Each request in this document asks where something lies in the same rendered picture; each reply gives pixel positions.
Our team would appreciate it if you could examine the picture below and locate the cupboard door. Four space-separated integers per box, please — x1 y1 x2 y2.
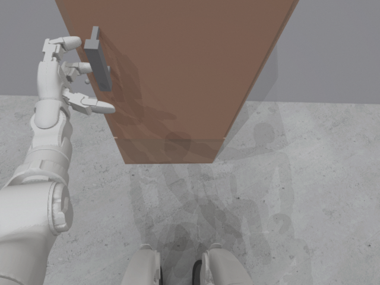
63 0 294 139

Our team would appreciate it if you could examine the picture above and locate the robot left thigh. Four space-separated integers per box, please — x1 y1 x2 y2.
120 249 160 285

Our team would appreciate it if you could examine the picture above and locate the robot left hand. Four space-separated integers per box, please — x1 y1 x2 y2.
37 36 115 115

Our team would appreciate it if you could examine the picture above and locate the robot left upper arm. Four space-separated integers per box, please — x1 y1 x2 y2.
0 181 74 285

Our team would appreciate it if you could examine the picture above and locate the handle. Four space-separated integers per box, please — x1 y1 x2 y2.
84 26 112 91

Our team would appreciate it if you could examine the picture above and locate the robot thigh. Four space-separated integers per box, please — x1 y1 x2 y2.
202 248 255 285
120 249 160 285

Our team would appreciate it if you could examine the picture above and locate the robot right thigh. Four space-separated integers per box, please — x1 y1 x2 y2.
202 248 255 285

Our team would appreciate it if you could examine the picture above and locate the robot left forearm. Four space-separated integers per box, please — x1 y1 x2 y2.
1 99 73 190

